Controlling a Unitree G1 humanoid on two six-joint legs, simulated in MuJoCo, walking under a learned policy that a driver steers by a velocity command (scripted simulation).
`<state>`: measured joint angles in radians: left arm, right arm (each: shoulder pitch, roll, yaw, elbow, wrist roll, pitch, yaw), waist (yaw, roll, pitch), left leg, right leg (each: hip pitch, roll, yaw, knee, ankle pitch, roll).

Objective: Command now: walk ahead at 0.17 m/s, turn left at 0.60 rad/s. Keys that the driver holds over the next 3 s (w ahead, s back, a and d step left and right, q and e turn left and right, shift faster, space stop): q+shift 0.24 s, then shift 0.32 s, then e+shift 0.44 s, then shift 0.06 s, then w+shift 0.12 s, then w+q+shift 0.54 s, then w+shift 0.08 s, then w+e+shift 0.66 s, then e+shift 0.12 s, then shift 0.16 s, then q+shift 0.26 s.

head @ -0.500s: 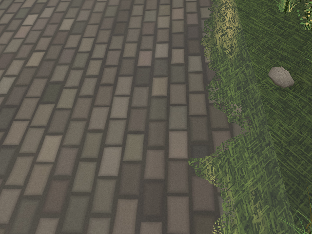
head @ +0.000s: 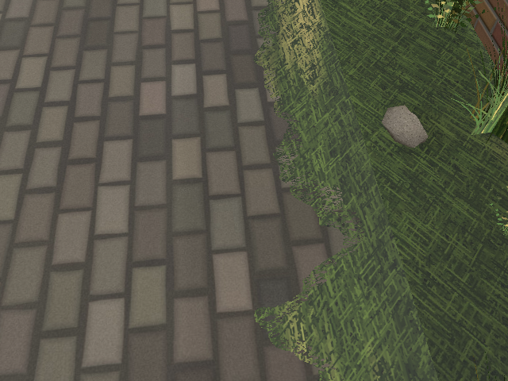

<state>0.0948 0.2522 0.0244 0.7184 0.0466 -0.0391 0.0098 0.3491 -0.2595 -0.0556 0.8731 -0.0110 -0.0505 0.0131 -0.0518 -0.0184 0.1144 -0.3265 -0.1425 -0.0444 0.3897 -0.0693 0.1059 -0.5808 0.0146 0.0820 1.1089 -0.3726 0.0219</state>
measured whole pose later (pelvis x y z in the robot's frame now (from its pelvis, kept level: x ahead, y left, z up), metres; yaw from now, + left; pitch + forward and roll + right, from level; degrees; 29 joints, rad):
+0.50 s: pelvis +0.08 -0.05 +0.01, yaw +21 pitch +0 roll +1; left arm 0.23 0.27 0.02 0.72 0.02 -0.01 0.03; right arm 0.18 -0.34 -0.09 0.73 -0.01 0.08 0.02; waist 0.02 0.04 0.04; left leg -0.45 -0.11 -0.13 1.06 -0.44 -0.05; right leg -0.27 0.00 0.01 0.43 -0.17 -0.03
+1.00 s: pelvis +0.05 -0.06 +0.00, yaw +5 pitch +0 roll +1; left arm 0.24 0.29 0.07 0.72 0.01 0.08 -0.05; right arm 0.16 -0.27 -0.03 0.75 -0.03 0.02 -0.03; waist 0.01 0.00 0.08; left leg -0.16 0.06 0.20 0.50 -0.33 0.01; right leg -0.36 -0.02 -0.07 0.77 -0.43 0.00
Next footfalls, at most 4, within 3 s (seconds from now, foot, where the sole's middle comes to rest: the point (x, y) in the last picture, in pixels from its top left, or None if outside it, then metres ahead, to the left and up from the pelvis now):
0.26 right None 0.19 -0.12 -0.77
0.66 left None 0.05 0.06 -0.77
1.06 right None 0.10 -0.16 -0.77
1.70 left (225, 348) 0.49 0.07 -0.77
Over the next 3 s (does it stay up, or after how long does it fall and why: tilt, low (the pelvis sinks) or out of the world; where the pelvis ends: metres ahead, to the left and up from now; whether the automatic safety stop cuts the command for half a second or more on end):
stays up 1.34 0.25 -0.01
